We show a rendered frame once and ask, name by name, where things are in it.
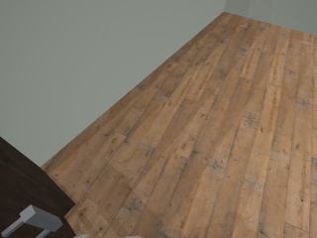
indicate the handle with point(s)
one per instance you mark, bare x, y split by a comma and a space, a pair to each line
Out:
37, 217

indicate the cupboard door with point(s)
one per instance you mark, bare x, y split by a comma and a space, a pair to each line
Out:
16, 194

